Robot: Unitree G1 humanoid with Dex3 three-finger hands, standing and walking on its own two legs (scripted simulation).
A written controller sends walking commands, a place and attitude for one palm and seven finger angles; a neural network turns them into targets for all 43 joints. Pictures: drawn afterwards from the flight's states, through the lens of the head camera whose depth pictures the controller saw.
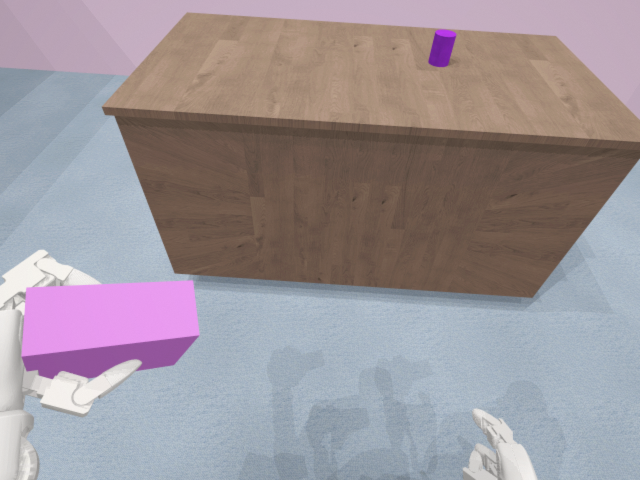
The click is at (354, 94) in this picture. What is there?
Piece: table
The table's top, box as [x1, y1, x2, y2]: [102, 12, 639, 149]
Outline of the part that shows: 102,106 104,113 111,115 639,149 639,120 556,36 443,29 449,29 454,31 456,33 456,37 448,65 445,67 436,67 430,65 427,61 434,32 437,29 441,29 438,28 187,12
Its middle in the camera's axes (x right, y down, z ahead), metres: +0.16 -0.52 +1.17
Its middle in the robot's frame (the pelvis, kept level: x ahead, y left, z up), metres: +1.23 -0.10 -0.02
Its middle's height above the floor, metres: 0.76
